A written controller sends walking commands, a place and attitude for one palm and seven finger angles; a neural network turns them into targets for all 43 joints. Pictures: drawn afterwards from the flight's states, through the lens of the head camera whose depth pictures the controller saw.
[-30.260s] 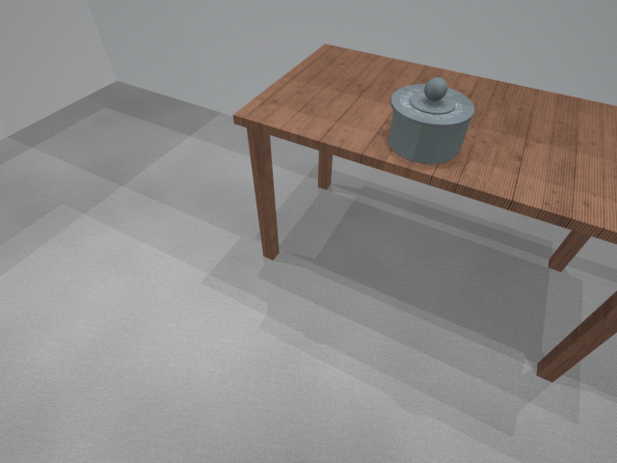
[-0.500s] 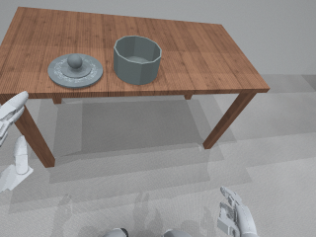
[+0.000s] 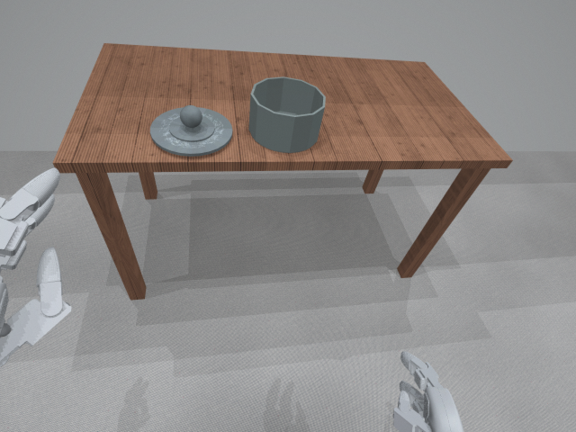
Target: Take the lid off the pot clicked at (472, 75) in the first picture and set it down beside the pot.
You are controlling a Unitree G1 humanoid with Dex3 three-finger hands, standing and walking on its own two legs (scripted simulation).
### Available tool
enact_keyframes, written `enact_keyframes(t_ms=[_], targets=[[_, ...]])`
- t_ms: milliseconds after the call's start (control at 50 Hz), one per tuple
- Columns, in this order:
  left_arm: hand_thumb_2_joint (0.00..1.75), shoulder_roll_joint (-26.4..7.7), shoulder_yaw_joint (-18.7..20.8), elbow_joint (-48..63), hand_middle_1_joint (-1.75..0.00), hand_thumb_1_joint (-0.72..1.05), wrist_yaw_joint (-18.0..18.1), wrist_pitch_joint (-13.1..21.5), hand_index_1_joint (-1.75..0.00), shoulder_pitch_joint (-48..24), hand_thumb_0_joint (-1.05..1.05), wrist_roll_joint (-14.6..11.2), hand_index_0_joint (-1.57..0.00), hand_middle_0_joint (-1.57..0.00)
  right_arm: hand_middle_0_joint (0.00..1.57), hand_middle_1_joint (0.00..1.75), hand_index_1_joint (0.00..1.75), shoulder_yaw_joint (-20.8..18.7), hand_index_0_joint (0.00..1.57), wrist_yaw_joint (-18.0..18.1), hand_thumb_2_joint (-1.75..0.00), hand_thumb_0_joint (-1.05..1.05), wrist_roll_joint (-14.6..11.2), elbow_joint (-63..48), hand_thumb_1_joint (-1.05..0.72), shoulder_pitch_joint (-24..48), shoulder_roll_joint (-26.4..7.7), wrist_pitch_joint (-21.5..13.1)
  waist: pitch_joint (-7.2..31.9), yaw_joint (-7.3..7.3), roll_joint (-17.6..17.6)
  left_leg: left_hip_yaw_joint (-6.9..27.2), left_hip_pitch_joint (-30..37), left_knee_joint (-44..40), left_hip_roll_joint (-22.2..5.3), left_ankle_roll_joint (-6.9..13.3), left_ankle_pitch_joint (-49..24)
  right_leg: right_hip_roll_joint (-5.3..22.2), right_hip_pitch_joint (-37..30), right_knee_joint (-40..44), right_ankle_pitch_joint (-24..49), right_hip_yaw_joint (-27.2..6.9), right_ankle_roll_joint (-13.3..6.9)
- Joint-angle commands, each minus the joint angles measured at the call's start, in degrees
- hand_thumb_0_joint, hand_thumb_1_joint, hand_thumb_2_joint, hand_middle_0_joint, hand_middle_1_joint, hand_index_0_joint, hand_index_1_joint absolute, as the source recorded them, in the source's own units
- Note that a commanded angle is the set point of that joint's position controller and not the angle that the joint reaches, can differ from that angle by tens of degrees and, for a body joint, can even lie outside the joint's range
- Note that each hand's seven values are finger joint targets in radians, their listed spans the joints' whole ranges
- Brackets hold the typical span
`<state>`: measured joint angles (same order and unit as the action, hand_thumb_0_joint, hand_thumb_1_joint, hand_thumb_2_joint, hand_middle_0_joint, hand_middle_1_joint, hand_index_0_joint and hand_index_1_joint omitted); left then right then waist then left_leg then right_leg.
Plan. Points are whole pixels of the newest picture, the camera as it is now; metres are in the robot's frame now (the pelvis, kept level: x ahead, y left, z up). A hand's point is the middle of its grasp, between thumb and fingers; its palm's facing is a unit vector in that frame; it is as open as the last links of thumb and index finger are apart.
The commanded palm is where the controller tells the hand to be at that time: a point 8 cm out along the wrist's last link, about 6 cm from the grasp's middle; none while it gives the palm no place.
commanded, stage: stop stepping back and stand still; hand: left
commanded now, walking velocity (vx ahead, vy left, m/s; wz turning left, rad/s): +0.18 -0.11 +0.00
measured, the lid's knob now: (191, 116) +0.81 +0.25 -0.03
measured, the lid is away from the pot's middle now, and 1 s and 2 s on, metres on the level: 0.24 0.24 0.24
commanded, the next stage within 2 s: let the arm hang, fingers relaxed in 1.08 s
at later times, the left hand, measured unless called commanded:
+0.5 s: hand out of the picture +0.11 +0.19 -0.17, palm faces +0.15 -0.98 -0.10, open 7.1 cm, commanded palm none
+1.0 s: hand out of the picture +0.10 +0.22 -0.16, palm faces +0.13 -0.97 -0.23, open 7.4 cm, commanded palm none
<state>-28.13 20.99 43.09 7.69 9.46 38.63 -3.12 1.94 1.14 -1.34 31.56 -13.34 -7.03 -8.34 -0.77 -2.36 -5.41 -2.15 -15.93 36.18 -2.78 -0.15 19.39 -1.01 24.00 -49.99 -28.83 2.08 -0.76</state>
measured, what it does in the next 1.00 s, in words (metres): steps on the spot: right foot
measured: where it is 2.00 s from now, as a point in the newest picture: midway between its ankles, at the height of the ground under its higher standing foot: outside the picture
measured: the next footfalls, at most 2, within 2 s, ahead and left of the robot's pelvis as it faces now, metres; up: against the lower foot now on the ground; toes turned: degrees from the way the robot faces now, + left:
right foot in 0.08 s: +0.10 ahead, -0.09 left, +0.00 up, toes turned +8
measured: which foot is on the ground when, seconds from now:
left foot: down 0.00-1.00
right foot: up 0.00-0.06, down 0.08-1.00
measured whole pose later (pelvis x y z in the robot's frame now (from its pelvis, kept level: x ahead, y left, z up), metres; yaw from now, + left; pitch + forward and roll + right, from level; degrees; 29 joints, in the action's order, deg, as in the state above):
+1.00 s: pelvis +0.07 +0.03 +0.01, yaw +6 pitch +0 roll +0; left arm -10.0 0.9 -57.6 2.0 -0.3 12.7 0.8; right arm -2.2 1.4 0.3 54.8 -12.1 -8.9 0.1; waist -3.8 -0.2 0.7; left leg -3.8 -9.0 28.6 0.1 1.5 19.4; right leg -0.1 10.9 -29.1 -18.0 -2.0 0.5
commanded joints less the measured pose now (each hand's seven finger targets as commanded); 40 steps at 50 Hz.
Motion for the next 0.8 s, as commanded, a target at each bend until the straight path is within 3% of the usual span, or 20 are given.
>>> enact_keyframes(t_ms=[0, 20, 60, 80, 120, 140, 200, 240, 260, 280, 300, 340, 400, 440, 480, 520, 600, 660, 700, 780], targets=[[0.9, -6.43, 10.6, 5.97, -0.3, 0.9, 1.84, 3.83, -0.3, 2.16, 0.0, -1.04, -0.2, -0.2, 0.2, 0.3, 0.3, -4.22, 0.2, 0.32, -0.9, 0.0, 0.03, -7.79, -0.9, 6.72, -10.86, -1.08, 4.19, 2.78, 20.04, 6.28, -9.9, -11.74, -9.29, 5.32, -1.21, -1.34, -18.32, 15.73, 8.65, 3.46, -0.08], [0.9, -4.35, 8.46, 1.1, -0.3, 0.9, 1.47, 3.3, -0.3, 2.56, 0.0, -0.91, -0.2, -0.2, 0.2, 0.3, 0.3, -4.35, 0.2, 0.31, -0.9, 0.0, -0.09, -8.19, -0.9, 7.41, -11.11, -0.43, 2.82, 3.03, 13.19, 3.11, -17.2, -7.35, -5.79, 4.03, 8.82, -2.09, -24.88, 18.4, 7.61, 3.59, -0.69], [0.9, -5.66, 8.43, -5.48, -0.3, 0.9, 0.9, 3.05, -0.3, -1.77, 0.0, -0.68, -0.2, -0.2, 0.2, 0.3, 0.3, -6.1, 0.2, 0.81, -0.9, 0.0, -0.76, -8.17, -0.9, 6.86, -11.93, 1.0, 1.73, 1.84, -11.77, -1.96, -24.46, 21.41, 2.99, 1.65, 13.92, 14.86, -20.1, 35.23, -12.67, -27.56, -9.25], [0.9, -5.59, 7.84, -6.46, -0.3, 0.9, 0.62, 3.64, -0.3, -4.59, 0.0, -1.4, -0.2, -0.2, 0.2, 0.3, 0.3, -6.17, 0.2, 1.11, -0.9, 0.0, -0.39, -7.88, -0.9, 6.89, -12.07, 1.35, 0.76, 1.65, -13.82, 1.95, -23.14, 32.3, 2.35, 1.65, 10.59, 19.73, -15.41, 38.35, -5.32, -31.79, -10.87], [0.9, -6.15, 8.21, -5.66, -0.3, 0.9, 0.47, 3.68, -0.3, -9.56, 0.0, -0.77, -0.2, -0.2, 0.2, 0.3, 0.3, -5.15, 0.2, 1.08, -0.9, 0.0, 0.02, -6.86, -0.9, 7.29, -11.03, 1.44, 2.36, 0.5, -9.46, 4.16, -19.03, 32.31, 0.45, 1.52, 8.71, 19.32, -9.49, 37.06, -5.68, -28.8, -11.11], [0.9, 6.11, -11.89, -40.86, -0.3, 0.9, -5.13, -5.52, -0.3, -16.86, 0.0, 8.08, -0.2, -0.2, 0.2, 0.3, 0.3, -7.23, 0.2, -3.36, -0.9, 0.0, 0.21, 3.58, -0.9, 5.36, -14.96, 0.68, -0.31, -1.94, 0.18, 3.22, -16.83, 34.18, -7.88, 1.64, 13.09, 26.74, 5.13, 32.48, -3.45, -9.44, -9.23], [0.9, 7.24, -13.48, -44.79, -0.3, 0.9, -6.59, -10.03, -0.3, -22.73, 0.0, 6.35, -0.2, -0.2, 0.2, 0.3, 0.3, -5.97, 0.2, -3.44, -0.9, 0.0, 1.06, 2.79, -0.9, -5.75, -11.31, 8.09, 0.15, -3.78, -8.9, -1.17, -1.5, 18.47, -2.87, 1.15, 11.21, 15.8, 13.5, 28.08, -9.92, -0.43, -6.9], [0.9, 8.36, -15.83, -50.88, -0.3, 0.9, -7.39, -11.4, -0.3, -25.55, 0.0, 5.76, -0.2, -0.2, 0.2, 0.3, 0.3, -5.9, 0.2, -3.41, -0.9, 0.0, 2.64, 4.11, -0.9, -8.73, -11.82, 9.04, -4.76, -5.07, -2.41, -0.91, 6.08, 0.6, -0.35, 2.39, 8.26, 11.9, 20.31, 16.44, -15.25, 2.31, -3.55], [0.9, 11.94, -16.73, -53.57, -0.3, 0.9, -7.88, -11.81, -0.3, -24.01, 0.0, 5.53, -0.2, -0.2, 0.2, 0.3, 0.3, -6.76, 0.2, -3.19, -0.9, 0.0, 3.8, 4.15, -0.9, -9.71, -15.37, 8.58, -7.36, -4.43, 16.01, 19.7, 1.98, -13.68, -8.59, 7.34, 16.14, 3.3, 24.62, -1.58, -14.96, 5.64, 0.24], [0.9, 12.76, -16.47, -55.23, -0.3, 0.9, -7.97, -11.13, -0.3, -26.86, 0.0, 5.07, -0.2, -0.2, 0.2, 0.3, 0.3, -8.08, 0.2, -1.97, -0.9, 0.0, 4.64, 4.14, -0.9, -9.96, -19.48, 7.5, -8.14, -4.35, 24.79, 41.09, -0.92, -25.09, -20.46, 14.52, 20.55, 1.37, 28.46, -17.77, -8.51, -0.5, 1.58], [0.9, 8.91, -15.24, -57.9, -0.3, 0.9, -8.12, -10.09, -0.3, -30.19, 0.0, 4.46, -0.2, -0.2, 0.2, 0.3, 0.3, -8.19, 0.2, -0.95, -0.9, 0.0, 4.59, 3.68, -0.9, -6.44, -20.96, 7.15, -7.38, -2.2, 14.36, 42.07, -5.29, -25.95, -23.06, 17.12, 17.12, 6.24, 23.37, -22.36, 0.22, -8.79, 0.71], [0.9, 9.3, -15.83, -65.17, -0.3, 0.9, -8.73, -9.94, -0.3, -29.13, 0.0, 4.86, -0.2, -0.2, 0.2, 0.3, 0.3, -7.28, 0.2, -0.31, -0.9, 0.0, 4.91, 4.23, -0.9, 0.19, -18.87, 6.24, 1.03, 1.64, 7.95, 29.52, -7.79, -21.41, -15.52, 12.04, 4.12, 5.06, 13.77, -18.92, 4.29, -6.45, 1.63], [0.9, 9.03, -17.84, -75.51, -0.3, 0.9, -9.08, -9.98, -0.3, -26.24, 0.0, 4.08, -0.2, -0.2, 0.2, 0.3, 0.3, -5.85, 0.2, 0.28, -0.9, 0.0, 4.09, 8.44, -0.9, 0.22, -15.46, 5.74, 2.87, 2.69, 23.23, 10.52, -4.35, -14.8, -9.65, 7.18, -12.2, 3.89, 2.69, -1.24, 0.94, -2.43, 1.38], [0.9, 9.62, -18.21, -82.26, -0.3, 0.9, -8.9, -8.78, -0.3, -20.29, 0.0, 3.7, -0.2, -0.2, 0.2, 0.3, 0.3, -5.55, 0.2, 0.31, -0.9, 0.0, 3.36, 10.98, -0.9, -2.8, -14.7, 6.36, 6.55, 4.12, 15.83, 4.59, -1.97, -5.9, -6.01, 4.02, -16.15, 0.25, -9.35, 15.21, 10.43, 0.98, 1.28], [0.9, 4.84, -17.01, -87.26, -0.3, 0.9, -7.53, -6.87, -0.3, -15.03, 0.0, 3.67, -0.2, -0.2, 0.2, 0.3, 0.3, -5.38, 0.2, 0.07, -0.9, 0.0, 1.61, 12.33, -0.9, -6.67, -9.5, 6.23, 9.79, 3.28, -2.93, -2.63, -11.75, 9.13, 1.95, -0.44, -0.43, 14.43, -22.55, 23.88, 38.14, -23.66, -4.74], [0.9, 4.63, -16.64, -87.16, -0.3, 0.9, -6.74, -6.5, -0.3, -17.28, 0.0, 4.36, -0.2, -0.2, 0.2, 0.3, 0.3, -5.88, 0.2, -0.13, -0.9, 0.0, 1.63, 12.8, -0.9, -7.32, -7.73, 6.9, 8.26, 1.94, 3.45, 0.2, -11.14, 14.24, 2.19, -0.71, 14.89, 20.67, -20.6, 27.73, 45.5, -26.39, -11.95], [0.9, 9.8, -16.82, -91.01, -0.3, 0.9, -5.43, -7.51, -0.3, -22.71, 0.0, 4.16, -0.2, -0.2, 0.2, 0.3, 0.3, -6.32, 0.2, -0.03, -0.9, 0.0, 1.62, 16.21, -0.9, -7.93, -7.36, 7.59, 4.65, 0.16, -5.97, 2.36, -8.48, 4.91, 0.98, 0.64, 6.7, 14.26, -20.82, 24.54, 53.98, -16.77, -9.25], [0.9, 12.44, -17.56, -91.95, -0.3, 0.9, -5.93, -8.74, -0.3, -22.76, 0.0, 3.08, -0.2, -0.2, 0.2, 0.3, 0.3, -6.15, 0.2, 0.06, -0.9, 0.0, 2.08, 18.92, -0.9, -9.77, -9.59, 7.26, 2.77, 0.36, 10.55, 11.91, 9.22, -11.66, -7.43, 5.19, -24.82, 3.92, -5.35, 16.71, 25.85, -4.78, -0.67], [0.9, 14.16, -18.66, -93.48, -0.3, 0.9, -6.01, -9.04, -0.3, -22.69, 0.0, 3.23, -0.2, -0.2, 0.2, 0.3, 0.3, -6.44, 0.2, 0.77, -0.9, 0.0, 2.82, 18.46, -0.9, -7.66, -12.27, 7.8, 0.67, 1.09, 11.14, 14.95, 6.81, -16.08, -12.28, 9.74, -21.39, 1.19, -6.28, 16.3, 8.57, -2.79, 0.2], [0.9, 12.75, -18.66, -96.71, -0.3, 0.9, -6.36, -9.08, -0.3, -22.92, 0.0, 3.31, -0.2, -0.2, 0.2, 0.3, 0.3, -5.48, 0.2, 1.24, -0.9, 0.0, 2.24, 20.21, -0.9, -5.76, -9.12, 7.55, 0.19, 1.82, 12.53, 7.39, 10.05, -12.84, -7.14, 6.28, -33.09, 2.42, -9.54, 20.32, 19.67, -3.34, -0.06]])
